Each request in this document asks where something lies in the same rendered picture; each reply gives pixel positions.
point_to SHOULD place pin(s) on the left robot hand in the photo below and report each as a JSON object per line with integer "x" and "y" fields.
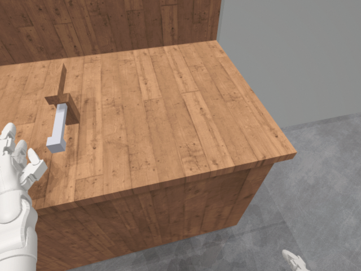
{"x": 15, "y": 174}

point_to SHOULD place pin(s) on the tap lever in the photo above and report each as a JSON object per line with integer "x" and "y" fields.
{"x": 56, "y": 143}

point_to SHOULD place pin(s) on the right robot hand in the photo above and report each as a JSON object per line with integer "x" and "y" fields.
{"x": 295, "y": 262}

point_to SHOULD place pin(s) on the counter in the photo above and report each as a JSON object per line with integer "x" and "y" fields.
{"x": 165, "y": 140}

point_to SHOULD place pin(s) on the robot left forearm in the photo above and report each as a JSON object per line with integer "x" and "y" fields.
{"x": 18, "y": 238}

